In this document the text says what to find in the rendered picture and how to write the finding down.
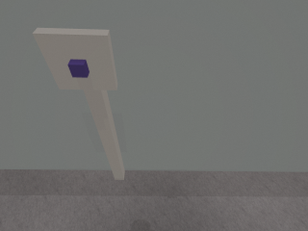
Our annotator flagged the button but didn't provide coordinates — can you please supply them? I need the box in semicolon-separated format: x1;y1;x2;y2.
68;59;90;78

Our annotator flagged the panel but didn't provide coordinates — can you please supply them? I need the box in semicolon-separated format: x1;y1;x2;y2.
33;28;125;180

